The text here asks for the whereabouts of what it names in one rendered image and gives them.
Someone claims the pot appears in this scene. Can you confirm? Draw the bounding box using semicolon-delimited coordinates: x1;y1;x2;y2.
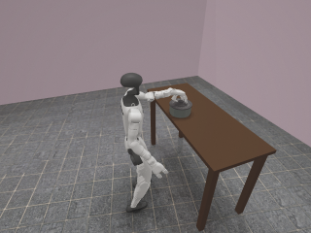
169;106;191;118

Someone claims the lid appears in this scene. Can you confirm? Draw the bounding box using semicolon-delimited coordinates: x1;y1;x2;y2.
169;98;192;111

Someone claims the right robot hand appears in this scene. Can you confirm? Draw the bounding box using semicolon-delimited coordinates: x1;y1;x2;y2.
151;162;168;179

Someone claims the table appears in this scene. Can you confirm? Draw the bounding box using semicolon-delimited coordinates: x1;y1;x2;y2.
147;83;276;232

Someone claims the right robot upper arm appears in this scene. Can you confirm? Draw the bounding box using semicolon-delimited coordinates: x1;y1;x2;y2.
127;108;142;147

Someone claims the right robot forearm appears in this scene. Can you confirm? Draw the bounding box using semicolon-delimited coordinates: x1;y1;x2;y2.
130;141;156;167

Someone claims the robot torso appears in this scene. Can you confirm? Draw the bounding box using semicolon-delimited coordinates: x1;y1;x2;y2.
121;98;144;155

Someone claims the robot left thigh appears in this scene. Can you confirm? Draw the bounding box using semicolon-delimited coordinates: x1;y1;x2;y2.
138;136;148;150

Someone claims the left robot hand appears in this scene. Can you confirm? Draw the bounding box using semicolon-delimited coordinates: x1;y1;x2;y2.
171;89;188;104

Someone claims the left robot upper arm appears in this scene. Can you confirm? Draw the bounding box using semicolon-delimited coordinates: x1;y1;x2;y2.
125;88;155;103

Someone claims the left robot forearm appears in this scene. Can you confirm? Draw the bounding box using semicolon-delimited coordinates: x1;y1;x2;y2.
150;87;177;100

